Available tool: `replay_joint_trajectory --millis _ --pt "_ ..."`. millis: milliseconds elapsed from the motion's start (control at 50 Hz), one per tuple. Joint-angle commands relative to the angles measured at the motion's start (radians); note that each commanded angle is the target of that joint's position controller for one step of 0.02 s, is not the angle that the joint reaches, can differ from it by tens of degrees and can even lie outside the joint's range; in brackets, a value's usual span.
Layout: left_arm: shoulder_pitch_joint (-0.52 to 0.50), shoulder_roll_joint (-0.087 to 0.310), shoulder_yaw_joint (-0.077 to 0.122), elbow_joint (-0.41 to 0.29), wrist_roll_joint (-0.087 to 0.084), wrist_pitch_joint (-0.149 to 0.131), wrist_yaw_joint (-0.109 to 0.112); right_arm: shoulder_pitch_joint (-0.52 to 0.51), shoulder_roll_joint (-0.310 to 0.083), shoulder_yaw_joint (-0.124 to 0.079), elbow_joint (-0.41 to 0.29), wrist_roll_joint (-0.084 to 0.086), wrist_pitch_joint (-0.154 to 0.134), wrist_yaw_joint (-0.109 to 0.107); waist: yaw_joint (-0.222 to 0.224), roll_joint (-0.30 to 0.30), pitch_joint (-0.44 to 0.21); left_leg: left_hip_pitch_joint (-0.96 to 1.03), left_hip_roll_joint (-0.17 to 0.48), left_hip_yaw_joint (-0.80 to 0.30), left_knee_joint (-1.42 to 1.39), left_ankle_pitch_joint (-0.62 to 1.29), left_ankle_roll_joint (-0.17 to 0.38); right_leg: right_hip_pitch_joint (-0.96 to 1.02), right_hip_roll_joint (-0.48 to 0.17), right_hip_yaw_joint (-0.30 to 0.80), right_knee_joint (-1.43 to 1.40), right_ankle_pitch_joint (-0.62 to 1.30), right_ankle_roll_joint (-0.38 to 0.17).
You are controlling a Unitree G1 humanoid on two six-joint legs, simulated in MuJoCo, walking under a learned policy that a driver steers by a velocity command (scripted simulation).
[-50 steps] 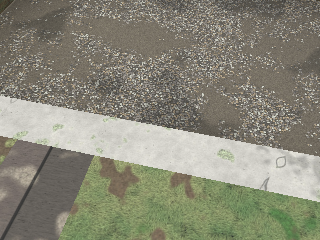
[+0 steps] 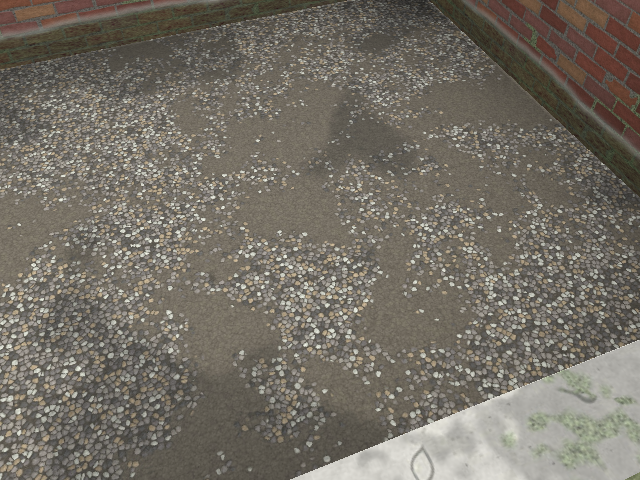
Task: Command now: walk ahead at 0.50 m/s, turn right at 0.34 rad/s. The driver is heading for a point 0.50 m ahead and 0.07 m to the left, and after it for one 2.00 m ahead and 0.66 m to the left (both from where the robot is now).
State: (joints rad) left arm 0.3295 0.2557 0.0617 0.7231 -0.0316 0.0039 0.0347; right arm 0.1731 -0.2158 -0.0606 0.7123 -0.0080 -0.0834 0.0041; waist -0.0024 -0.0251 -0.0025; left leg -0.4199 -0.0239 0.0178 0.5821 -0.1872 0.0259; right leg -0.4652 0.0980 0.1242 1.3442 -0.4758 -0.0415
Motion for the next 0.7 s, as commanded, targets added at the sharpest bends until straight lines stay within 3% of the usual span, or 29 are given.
replay_joint_trajectory --millis 20,60,80,120,180,200,240,260,280,300,320,340,360,400,440,480,540,580,600,620,640,660,680,700 --pt "0.031 0.065 0.018 -0.064 0.003 -0.009 -0.004 0.099 -0.1 -0.024 -0.013 -0.017 0.01 -0.005 0.007 0.115 0.04 0.155 0.247 -0.381 -0.331 -0.288 0.194 -0.253 -0.109 0.021 -0.005 0.072 0.01" --pt "0.052 0.052 0.016 -0.045 0.004 -0.018 -0.006 0.097 -0.103 -0.032 0.002 -0.01 0.008 -0.003 0.032 0.147 0.028 0.092 0.209 -0.285 -0.335 -0.224 0.199 -0.188 -0.124 -0.023 -0.157 0.096 0.013" --pt "0.032 0.041 0.008 -0.042 0.011 -0.023 -0.009 0.09 -0.115 -0.035 -0.001 -0.012 0.01 -0.003 0.033 0.144 0.014 0.079 0.207 -0.252 -0.33 -0.18 0.203 -0.146 -0.135 -0.05 -0.258 0.127 0.012" --pt "-0.041 0.015 -0.012 -0.047 0.024 -0.033 -0.021 0.088 -0.155 -0.047 0.001 0.002 0.019 -0.006 0.01 0.135 0.0 0.033 0.203 -0.184 -0.322 -0.12 0.196 -0.038 -0.149 -0.096 -0.465 0.182 0.0" --pt "-0.069 0.042 -0.011 -0.042 0.013 -0.04 -0.037 0.127 -0.187 -0.053 0.0 0.018 0.043 -0.006 -0.01 0.152 -0.007 0.017 0.241 -0.208 -0.304 -0.16 0.194 0.093 -0.12 -0.132 -0.618 0.213 -0.005" --pt "-0.041 0.049 -0.006 -0.028 0.014 -0.04 -0.039 0.12 -0.181 -0.049 -0.003 0.026 0.053 -0.007 0.011 0.138 -0.005 0.005 0.244 -0.209 -0.286 -0.201 0.178 0.154 -0.11 -0.144 -0.684 0.266 -0.012" --pt "0.091 0.056 0.004 0.031 0.034 -0.037 -0.029 0.109 -0.126 -0.028 -0.004 0.022 0.06 -0.014 0.073 0.107 0.0 -0.078 0.198 -0.166 -0.177 -0.268 0.116 0.329 -0.093 -0.141 -0.735 0.274 -0.023" --pt "0.161 0.11 0.016 0.039 0.049 -0.04 -0.021 0.107 -0.056 -0.004 -0.017 0.016 0.059 -0.015 0.097 -0.037 -0.016 -0.142 0.116 -0.066 0.088 -0.277 0.039 0.386 -0.241 0.076 -0.843 0.216 -0.07" --pt "0.201 0.206 0.033 0.029 0.061 -0.034 -0.026 0.129 -0.027 0.007 -0.062 0.025 0.045 -0.024 0.082 -0.276 -0.033 -0.32 -0.002 0.013 0.421 -0.392 -0.008 0.432 -0.434 0.445 -1.003 0.099 -0.217" --pt "0.206 0.182 0.026 0.03 0.057 -0.044 -0.038 0.109 -0.095 -0.012 -0.077 0.051 0.035 -0.036 0.093 -0.227 -0.007 -0.431 0.001 -0.091 0.568 -0.422 0.003 0.397 -0.462 0.608 -1.061 -0.041 -0.286" --pt "0.172 0.146 0.014 0.027 0.045 -0.055 -0.046 0.106 -0.122 -0.018 -0.079 0.061 0.033 -0.04 0.071 -0.159 0.022 -0.484 0.03 -0.121 0.64 -0.349 0.013 0.39 -0.447 0.549 -1.036 -0.038 -0.267" --pt "0.152 0.163 0.027 0.007 0.065 -0.038 -0.031 0.129 -0.132 -0.012 -0.056 -0.04 0.055 -0.029 0.069 -0.159 -0.085 -0.407 0.029 -0.096 0.603 -0.289 0.002 0.436 -0.358 0.378 -1.023 0.049 -0.191" --pt "0.134 0.146 0.022 0.016 0.067 -0.033 -0.019 0.144 -0.113 -0.011 -0.049 -0.05 0.066 -0.019 0.045 -0.165 -0.079 -0.369 0.034 -0.092 0.602 -0.259 -0.007 0.407 -0.328 0.293 -1.009 0.136 -0.166" --pt "0.119 0.103 0.01 0.007 0.064 -0.032 -0.012 0.154 -0.082 -0.007 -0.033 -0.024 0.09 -0.013 0.022 -0.118 -0.046 -0.279 0.018 -0.109 0.607 -0.198 -0.02 0.299 -0.32 0.184 -0.981 0.451 -0.146" --pt "0.135 0.094 0.006 0.026 0.041 -0.048 -0.014 0.178 -0.074 -0.009 -0.015 -0.012 0.113 -0.015 -0.013 -0.091 -0.021 -0.187 0.004 -0.104 0.577 -0.157 -0.025 0.228 -0.322 0.084 -0.972 0.756 -0.15" --pt "0.086 0.075 -0.004 0.013 0.036 -0.055 -0.013 0.129 -0.059 -0.002 -0.026 -0.011 0.121 -0.016 -0.032 -0.055 0.0 -0.128 0.002 -0.082 0.461 -0.08 -0.01 0.185 -0.314 -0.021 -0.917 0.991 -0.138" --pt "0.032 0.108 0.005 -0.012 0.036 -0.045 -0.001 0.068 -0.045 0.013 -0.053 -0.017 0.117 -0.007 -0.016 -0.111 -0.019 -0.023 -0.014 0.036 0.269 -0.024 0.013 0.18 -0.27 -0.115 -0.836 1.089 -0.113" --pt "0.049 0.126 0.014 -0.019 0.037 -0.012 0.015 0.045 -0.051 0.017 -0.08 -0.003 0.117 0.003 0.014 -0.12 -0.049 0.0 -0.027 0.058 0.208 -0.097 0.029 0.219 -0.278 -0.093 -0.778 1.003 -0.102" --pt "0.032 0.132 0.018 -0.028 0.036 0.007 0.023 0.061 -0.053 0.018 -0.089 0.003 0.114 0.009 0.004 -0.112 -0.06 0.03 -0.02 0.053 0.138 -0.092 0.041 0.228 -0.283 -0.083 -0.744 0.929 -0.092" --pt "-0.016 0.149 0.026 -0.044 0.032 0.022 0.029 0.099 -0.046 0.02 -0.1 0.011 0.112 0.015 -0.038 -0.092 -0.09 0.133 -0.01 0.019 -0.003 0.004 0.054 0.203 -0.27 -0.084 -0.684 0.788 -0.056" --pt "-0.044 0.129 0.02 -0.048 -0.001 0.03 0.025 0.139 -0.132 0.0 -0.112 0.014 0.131 0.0 -0.059 0.027 -0.103 0.237 0.118 -0.221 -0.14 0.281 0.119 0.105 -0.217 -0.069 -0.524 0.445 -0.007" --pt "-0.024 0.097 0.006 -0.085 0.041 0.036 0.014 0.123 -0.264 -0.024 -0.155 -0.006 0.152 -0.007 -0.005 0.352 -0.108 0.301 0.326 -0.525 -0.149 0.709 0.263 -0.089 -0.045 -0.16 -0.163 -0.175 0.076" --pt "0.022 0.123 0.009 -0.094 0.02 0.036 0.005 0.157 -0.271 -0.014 -0.156 -0.053 0.145 0.008 -0.018 0.396 -0.227 0.303 0.44 -0.773 -0.237 0.534 0.39 -0.172 -0.02 0.015 -0.015 -0.261 0.077" --pt "-0.021 0.177 0.029 -0.065 -0.009 0.045 0.008 0.137 -0.225 -0.007 -0.163 -0.039 0.13 0.022 -0.019 0.239 -0.117 0.268 0.403 -0.725 -0.249 0.421 0.367 -0.256 -0.028 0.028 0.11 -0.196 0.09"
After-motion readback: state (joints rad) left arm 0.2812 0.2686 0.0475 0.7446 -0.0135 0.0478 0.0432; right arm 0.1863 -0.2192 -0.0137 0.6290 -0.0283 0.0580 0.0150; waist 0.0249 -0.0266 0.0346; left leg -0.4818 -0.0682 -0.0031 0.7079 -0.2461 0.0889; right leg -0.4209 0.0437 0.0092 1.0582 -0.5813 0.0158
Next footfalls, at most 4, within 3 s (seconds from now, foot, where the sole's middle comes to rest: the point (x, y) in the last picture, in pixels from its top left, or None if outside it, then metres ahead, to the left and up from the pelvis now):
0.26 right None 0.21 -0.15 -0.76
0.64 left None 0.30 0.04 -0.76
1.18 right None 0.20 -0.23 -0.76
1.64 left None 0.02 -0.07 -0.76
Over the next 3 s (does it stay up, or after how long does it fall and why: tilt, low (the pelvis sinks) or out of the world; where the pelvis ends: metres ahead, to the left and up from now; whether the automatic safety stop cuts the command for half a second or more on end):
stays up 0.27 0.00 -0.01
